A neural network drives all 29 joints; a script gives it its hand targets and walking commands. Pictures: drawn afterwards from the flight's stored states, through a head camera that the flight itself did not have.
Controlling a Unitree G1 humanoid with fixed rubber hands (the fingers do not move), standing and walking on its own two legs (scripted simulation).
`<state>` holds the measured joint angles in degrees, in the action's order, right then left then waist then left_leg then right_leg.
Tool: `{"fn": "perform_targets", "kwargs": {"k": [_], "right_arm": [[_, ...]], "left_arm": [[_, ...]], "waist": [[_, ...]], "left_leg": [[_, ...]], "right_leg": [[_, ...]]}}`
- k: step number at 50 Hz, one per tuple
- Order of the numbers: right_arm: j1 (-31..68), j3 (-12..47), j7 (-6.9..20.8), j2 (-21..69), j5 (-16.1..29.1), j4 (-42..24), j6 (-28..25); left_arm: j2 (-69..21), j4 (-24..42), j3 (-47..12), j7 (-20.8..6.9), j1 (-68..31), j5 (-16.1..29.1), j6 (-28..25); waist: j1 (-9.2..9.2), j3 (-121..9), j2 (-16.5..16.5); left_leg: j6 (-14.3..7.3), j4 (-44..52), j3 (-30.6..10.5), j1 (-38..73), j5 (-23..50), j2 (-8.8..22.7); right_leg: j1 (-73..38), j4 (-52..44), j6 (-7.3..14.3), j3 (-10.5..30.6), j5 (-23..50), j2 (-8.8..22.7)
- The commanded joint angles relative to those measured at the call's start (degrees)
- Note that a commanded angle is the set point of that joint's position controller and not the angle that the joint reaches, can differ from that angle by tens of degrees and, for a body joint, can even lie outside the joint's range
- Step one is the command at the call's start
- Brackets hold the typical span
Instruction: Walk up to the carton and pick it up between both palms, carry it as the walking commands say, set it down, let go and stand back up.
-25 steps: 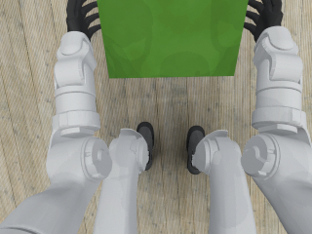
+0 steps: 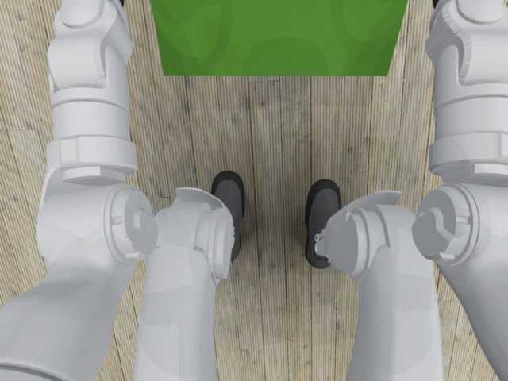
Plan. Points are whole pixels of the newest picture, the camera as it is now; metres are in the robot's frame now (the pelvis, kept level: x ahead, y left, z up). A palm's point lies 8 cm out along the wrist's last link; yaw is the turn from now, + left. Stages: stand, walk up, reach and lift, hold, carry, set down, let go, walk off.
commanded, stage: set down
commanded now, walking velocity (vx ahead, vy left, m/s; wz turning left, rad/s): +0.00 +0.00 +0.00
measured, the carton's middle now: out of the picture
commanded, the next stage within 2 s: none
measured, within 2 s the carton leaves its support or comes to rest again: neither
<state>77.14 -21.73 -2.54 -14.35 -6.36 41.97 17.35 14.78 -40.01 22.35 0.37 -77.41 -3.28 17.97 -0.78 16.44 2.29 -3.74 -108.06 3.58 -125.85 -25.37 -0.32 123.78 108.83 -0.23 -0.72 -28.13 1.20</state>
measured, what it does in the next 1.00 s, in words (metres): stands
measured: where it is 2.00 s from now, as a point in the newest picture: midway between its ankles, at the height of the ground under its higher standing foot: (273, 234)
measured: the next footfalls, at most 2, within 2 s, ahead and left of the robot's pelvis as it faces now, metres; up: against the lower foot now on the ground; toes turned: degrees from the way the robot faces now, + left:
none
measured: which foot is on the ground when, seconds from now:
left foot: down 0.00-1.00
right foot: down 0.00-1.00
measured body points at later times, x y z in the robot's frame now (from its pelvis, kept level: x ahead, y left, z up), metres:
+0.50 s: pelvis +0.01 +0.00 -0.02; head +0.40 +0.01 +0.21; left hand +0.58 +0.21 -0.19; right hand +0.59 -0.17 -0.19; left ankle +0.13 +0.09 -0.41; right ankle +0.12 -0.13 -0.41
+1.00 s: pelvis +0.02 +0.00 -0.03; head +0.40 +0.02 +0.20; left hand +0.58 +0.21 -0.19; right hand +0.59 -0.17 -0.19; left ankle +0.13 +0.09 -0.41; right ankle +0.12 -0.13 -0.41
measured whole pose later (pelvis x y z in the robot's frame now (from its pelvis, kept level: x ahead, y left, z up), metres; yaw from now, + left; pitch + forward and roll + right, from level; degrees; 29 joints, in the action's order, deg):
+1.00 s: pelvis +0.02 +0.00 -0.03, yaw +0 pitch +41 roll -2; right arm 81.3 -23.2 2.1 -16.3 -5.0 45.3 14.8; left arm 18.2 -46.1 22.4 -2.6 -82.2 -3.3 14.6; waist -0.8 19.4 0.6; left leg -4.4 -115.3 3.6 -126.7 -29.5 -0.4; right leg 124.6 116.3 -0.2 -0.8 -32.7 1.1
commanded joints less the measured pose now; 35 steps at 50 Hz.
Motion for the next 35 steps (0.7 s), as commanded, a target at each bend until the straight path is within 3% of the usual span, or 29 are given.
{"fn": "perform_targets", "kwargs": {"k": [1, 2, 3, 4, 5, 6, 7, 8, 9, 10, 11, 12, 13, 14, 15, 17, 21, 22, 23, 24, 25, 27, 28, 30, 31, 32, 33, 34, 35], "right_arm": [[39.06, 21.49, 15.92, 33.83, 13.30, -2.27, -4.84], [41.12, 23.65, 15.60, 33.29, 14.57, -5.77, -5.23], [40.33, 23.24, 15.81, 32.30, 14.85, -3.44, -5.14], [40.84, 23.44, 15.80, 32.33, 15.01, -2.46, -4.91], [38.49, 22.97, 16.01, 31.53, 14.26, -0.31, -4.43], [40.41, 23.33, 16.04, 32.13, 14.22, -4.22, -4.97], [38.86, 23.66, 15.74, 32.70, 14.10, -2.61, -4.87], [35.95, 23.33, 15.80, 35.36, 13.40, 3.09, -4.00], [36.34, 23.68, 15.41, 34.35, 12.91, -0.12, -4.40], [33.41, 23.29, 15.47, 35.72, 12.66, 2.85, -4.31], [34.63, 25.03, 15.35, 36.50, 12.35, -1.31, -4.54], [33.63, 25.59, 15.17, 37.75, 13.08, 1.44, -4.70], [31.00, 25.15, 15.17, 39.12, 11.96, 2.49, -3.88], [32.45, 25.12, 14.83, 40.04, 13.00, 1.52, -4.52], [29.10, 24.52, 15.43, 40.44, 11.56, 4.53, -3.90], [29.17, 23.34, 15.24, 41.36, 11.11, 4.50, -3.66], [29.11, 22.99, 15.30, 39.27, 11.12, 2.59, -3.76], [30.19, 23.77, 15.41, 40.74, 11.68, 3.37, -3.80], [29.78, 22.33, 15.59, 39.99, 10.91, 4.00, -3.67], [27.63, 22.04, 15.60, 41.02, 9.96, 6.27, -3.04], [27.44, 21.26, 15.58, 40.47, 9.67, 7.38, -3.05], [29.52, 21.46, 16.10, 40.21, 10.27, 4.70, -3.10], [28.15, 20.73, 15.90, 40.52, 9.47, 8.35, -2.92], [25.93, 18.59, 16.54, 39.69, 8.43, 7.77, -2.89], [26.10, 18.84, 16.20, 39.02, 8.19, 8.76, -2.74], [25.79, 17.95, 16.50, 38.24, 8.62, 9.04, -2.71], [28.32, 18.79, 16.55, 37.12, 8.63, 8.02, -2.90], [27.21, 18.14, 16.41, 37.13, 8.64, 7.60, -2.70], [27.09, 18.86, 16.84, 38.59, 8.49, 8.27, -2.67]], "left_arm": [[-35.60, -2.93, -29.30, -12.96, -39.08, 7.02, -1.85], [-35.98, 1.82, -30.66, -12.32, -41.36, 9.15, -2.34], [-37.18, -2.22, -31.41, -12.10, -39.73, 9.02, -1.83], [-37.60, -3.34, -31.55, -12.00, -37.96, 9.32, -1.61], [-38.45, -5.25, -29.71, -11.93, -36.11, 8.45, -1.20], [-37.99, -5.45, -30.04, -11.95, -36.46, 9.16, -1.25], [-38.15, -4.75, -30.13, -12.24, -35.75, 9.31, -1.45], [-38.66, -6.69, -29.11, -12.59, -35.41, 9.30, -1.48], [-38.98, -6.09, -29.54, -13.14, -34.37, 10.23, -1.70], [-39.52, -6.09, -29.61, -13.50, -34.31, 10.13, -1.92], [-41.16, -4.15, -29.98, -13.77, -33.64, 10.99, -2.41], [-40.27, -6.60, -28.96, -14.18, -31.53, 10.71, -2.53], [-40.78, -5.93, -29.48, -14.44, -30.99, 11.20, -2.49], [-39.99, -6.64, -29.47, -14.51, -32.05, 11.10, -2.89], [-40.53, -9.65, -27.98, -15.21, -29.09, 10.40, -2.52], [-39.80, -8.94, -27.61, -15.94, -29.05, 9.95, -2.57], [-40.61, -9.77, -28.50, -16.32, -29.43, 10.71, -2.49], [-40.39, -11.61, -27.41, -16.35, -28.27, 9.99, -2.35], [-40.04, -7.97, -27.17, -16.54, -29.92, 10.13, -2.81], [-39.08, -11.76, -26.97, -16.72, -29.42, 9.76, -2.30], [-40.00, -12.66, -26.42, -16.73, -29.64, 9.73, -2.31], [-38.40, -11.89, -24.77, -16.89, -26.71, 8.24, -2.17], [-39.22, -13.77, -24.52, -16.96, -27.07, 7.93, -2.02], [-39.93, -13.10, -25.75, -17.03, -28.32, 8.32, -2.04], [-39.45, -13.29, -24.46, -16.88, -28.08, 7.93, -2.21], [-39.74, -13.10, -25.26, -17.03, -28.64, 7.94, -1.89], [-39.90, -14.32, -23.66, -17.17, -25.90, 6.87, -1.68], [-39.34, -12.13, -24.43, -17.04, -29.07, 7.73, -1.63], [-39.58, -13.32, -23.06, -17.02, -26.69, 6.54, -1.72]], "waist": [[1.83, -63.26, -7.40], [1.96, -71.87, -6.73], [2.93, -70.86, -8.08], [2.76, -69.85, -9.02], [2.38, -66.31, -7.95], [3.27, -69.99, -7.14], [3.90, -69.33, -6.77], [2.94, -65.09, -6.01], [3.79, -66.41, -5.55], [4.00, -64.44, -4.67], [4.53, -67.47, -3.05], [1.73, -65.39, -3.90], [3.59, -66.42, -2.43], [2.06, -66.14, -3.22], [2.48, -59.63, -1.60], [2.05, -59.55, -1.81], [4.13, -60.98, -4.10], [1.37, -58.26, -4.02], [2.50, -56.88, -2.78], [3.17, -55.13, -1.39], [2.63, -53.15, -3.64], [2.06, -53.57, -0.79], [1.92, -51.30, -1.78], [4.41, -50.86, -2.97], [3.70, -49.40, -1.74], [4.27, -49.56, -5.20], [3.49, -48.62, -3.34], [4.02, -50.92, -4.34], [2.40, -47.60, -2.06]], "left_leg": [[2.43, 1.68, -7.35, 41.03, 7.27, -2.51], [2.87, 0.15, -6.37, 44.71, 11.20, -2.82], [2.59, 1.14, -8.47, 48.17, 11.89, -2.21], [2.78, 0.23, -7.57, 48.61, 11.15, -2.88], [3.05, 0.12, -7.51, 46.56, 11.10, -2.89], [2.38, -0.27, -8.95, 50.44, 14.57, -2.86], [2.39, -0.65, -8.66, 47.67, 13.69, -2.72], [2.70, -0.92, -7.33, 44.19, 12.24, -3.00], [2.73, -1.29, -7.14, 42.55, 12.39, -3.37], [2.70, -1.65, -7.57, 40.75, 13.09, -2.99], [2.41, -2.38, -7.17, 40.50, 16.65, -3.53], [2.92, -2.35, -6.29, 38.47, 15.94, -3.78], [2.93, -2.78, -6.05, 37.42, 14.75, -3.80], [2.93, -3.13, -5.65, 35.94, 14.64, -3.74], [2.63, -2.04, -5.93, 31.85, 13.08, -3.82], [2.37, -2.47, -5.53, 29.79, 11.80, -3.55], [2.42, -2.75, -6.89, 34.54, 13.52, -3.34], [2.45, -3.10, -5.79, 31.50, 11.46, -3.26], [2.50, -3.00, -5.62, 28.92, 10.76, -3.48], [2.45, -2.10, -6.00, 28.08, 7.97, -3.41], [2.94, -2.57, -5.07, 27.42, 7.27, -3.58], [1.78, -1.96, -5.68, 27.81, 7.89, -3.32], [2.41, -2.68, -5.37, 25.74, 6.34, -3.42], [2.10, -1.65, -6.54, 28.03, 5.86, -3.40], [2.13, -2.02, -6.43, 28.30, 5.32, -3.60], [2.75, -2.08, -5.92, 28.86, 4.45, -3.40], [2.53, -2.31, -5.89, 28.17, 5.46, -3.59], [2.61, -2.35, -5.98, 28.11, 4.52, -3.27], [1.82, -2.01, -6.75, 26.83, 5.58, -3.41]], "right_leg": [[-13.42, 1.15, 1.99, -1.99, 3.74, -4.69], [-18.08, 1.81, 1.60, -2.41, 6.74, -4.77], [-14.60, 2.60, 1.71, -3.51, 4.58, -4.72], [-13.88, 2.03, 1.92, -2.99, 3.50, -4.77], [-12.08, 2.10, 1.94, -3.17, 2.52, -4.63], [-13.43, 2.38, 1.81, -3.23, 4.68, -4.49], [-14.14, 2.84, 1.32, -3.36, 5.53, -4.59], [-14.46, 1.77, 1.67, -2.56, 4.69, -4.90], [-17.34, 2.68, 1.60, -2.62, 6.71, -4.80], [-15.59, 3.26, 1.66, -2.73, 6.90, -4.88], [-19.02, 3.17, 1.47, -2.39, 10.67, -4.92], [-20.24, 2.68, 1.68, -1.54, 10.86, -5.26], [-22.80, 3.02, 1.40, -1.79, 12.05, -5.29], [-21.49, 3.44, 1.52, -1.22, 11.95, -5.41], [-19.94, 2.76, 1.33, -1.35, 11.20, -5.59], [-21.26, 3.04, 1.63, -0.80, 11.10, -5.97], [-19.46, 3.78, 1.68, -1.38, 11.32, -5.59], [-18.70, 3.89, 1.84, -0.68, 9.48, -5.38], [-18.24, 3.57, 1.89, -0.77, 9.18, -5.51], [-19.01, 3.25, 1.84, -0.86, 7.57, -5.56], [-17.10, 3.25, 2.15, -0.42, 6.74, -5.54], [-17.42, 3.46, 1.29, -1.41, 6.91, -5.60], [-15.73, 3.50, 1.68, -0.91, 5.77, -5.44], [-13.80, 3.47, 2.14, -1.61, 4.96, -5.25], [-12.88, 3.77, 1.56, -2.16, 3.81, -5.34], [-12.90, 3.07, 2.38, -1.49, 3.01, -5.43], [-12.83, 3.60, 1.94, -1.98, 3.60, -5.14], [-15.24, 3.46, 2.50, -1.06, 3.88, -5.30], [-12.20, 4.09, 2.03, -1.60, 3.99, -5.18]]}}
